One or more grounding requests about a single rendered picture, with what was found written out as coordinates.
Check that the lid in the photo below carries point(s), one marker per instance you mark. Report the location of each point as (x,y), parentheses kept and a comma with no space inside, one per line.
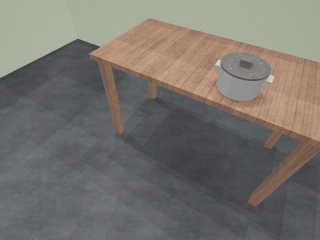
(259,69)

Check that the table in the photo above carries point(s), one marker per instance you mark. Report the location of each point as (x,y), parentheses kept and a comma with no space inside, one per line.
(183,60)

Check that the pot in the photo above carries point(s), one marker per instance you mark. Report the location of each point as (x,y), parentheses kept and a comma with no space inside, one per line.
(238,89)

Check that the knob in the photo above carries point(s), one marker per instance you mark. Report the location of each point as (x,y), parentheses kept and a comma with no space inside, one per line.
(247,60)

